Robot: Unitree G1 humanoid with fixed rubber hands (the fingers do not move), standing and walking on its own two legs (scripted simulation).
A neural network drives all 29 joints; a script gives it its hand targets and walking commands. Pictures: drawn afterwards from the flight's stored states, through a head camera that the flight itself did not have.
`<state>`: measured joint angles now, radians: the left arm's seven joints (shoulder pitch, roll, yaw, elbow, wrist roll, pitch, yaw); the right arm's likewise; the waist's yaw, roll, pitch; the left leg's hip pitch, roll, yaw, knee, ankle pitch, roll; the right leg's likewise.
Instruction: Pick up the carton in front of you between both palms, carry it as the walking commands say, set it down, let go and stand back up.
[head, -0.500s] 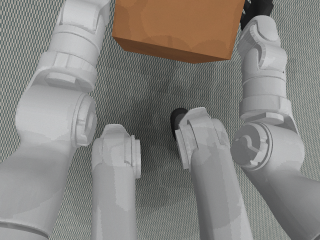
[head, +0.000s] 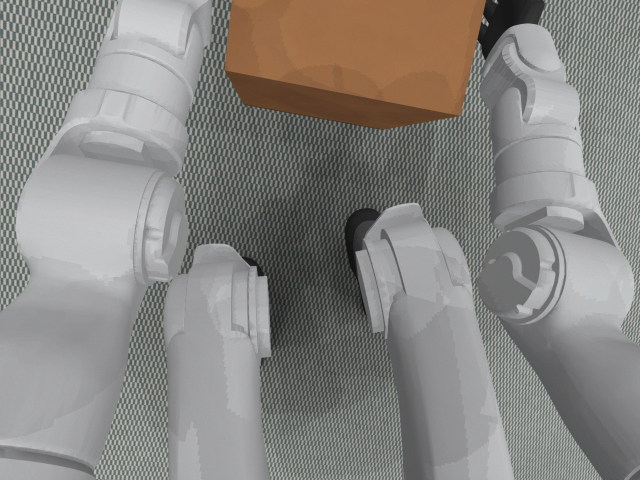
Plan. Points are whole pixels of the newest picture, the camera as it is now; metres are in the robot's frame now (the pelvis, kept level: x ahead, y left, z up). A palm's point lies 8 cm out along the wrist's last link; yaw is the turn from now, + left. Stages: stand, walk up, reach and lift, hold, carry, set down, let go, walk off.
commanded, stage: set down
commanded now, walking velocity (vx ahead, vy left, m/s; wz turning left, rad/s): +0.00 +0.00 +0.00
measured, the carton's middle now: (341, 17) +0.52 -0.10 -0.25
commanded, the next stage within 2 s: let go in 1.76 s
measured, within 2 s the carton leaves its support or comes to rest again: neither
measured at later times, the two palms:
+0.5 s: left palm out of the picture +0.57 +0.05 -0.19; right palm (506, 33) +0.48 -0.25 -0.18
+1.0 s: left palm out of the picture +0.60 +0.07 -0.10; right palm (599, 5) +0.48 -0.29 -0.10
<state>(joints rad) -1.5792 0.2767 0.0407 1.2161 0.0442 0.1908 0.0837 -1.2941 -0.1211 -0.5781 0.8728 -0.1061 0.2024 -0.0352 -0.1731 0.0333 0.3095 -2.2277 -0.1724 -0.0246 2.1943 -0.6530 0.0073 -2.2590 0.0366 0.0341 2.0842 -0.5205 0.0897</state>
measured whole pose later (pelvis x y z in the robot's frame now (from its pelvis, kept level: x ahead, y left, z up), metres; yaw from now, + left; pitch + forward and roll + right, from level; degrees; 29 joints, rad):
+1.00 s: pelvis -0.01 -0.02 +0.02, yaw -2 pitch +39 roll -2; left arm -1.55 0.48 -0.05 1.09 -0.13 0.21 0.05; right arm -1.27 -0.22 -0.30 0.84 0.22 0.15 -0.18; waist -0.18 0.01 0.27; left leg -2.15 -0.04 -0.01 2.12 -0.64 0.01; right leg -2.22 0.02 -0.03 2.00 -0.46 0.00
